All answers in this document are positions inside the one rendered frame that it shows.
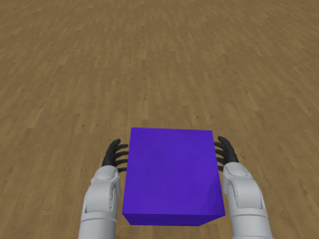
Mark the robot right hand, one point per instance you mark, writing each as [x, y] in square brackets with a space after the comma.
[228, 152]

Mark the carton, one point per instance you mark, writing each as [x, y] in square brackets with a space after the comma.
[172, 178]

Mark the robot left forearm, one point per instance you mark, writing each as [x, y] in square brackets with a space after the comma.
[100, 207]

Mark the robot right forearm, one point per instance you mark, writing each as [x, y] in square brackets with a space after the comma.
[247, 210]

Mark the robot left hand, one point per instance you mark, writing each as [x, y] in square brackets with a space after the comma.
[111, 155]

